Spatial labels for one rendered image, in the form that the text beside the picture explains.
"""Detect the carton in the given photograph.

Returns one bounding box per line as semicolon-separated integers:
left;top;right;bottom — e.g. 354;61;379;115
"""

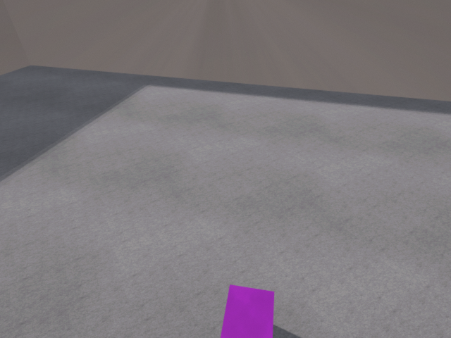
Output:
221;284;274;338

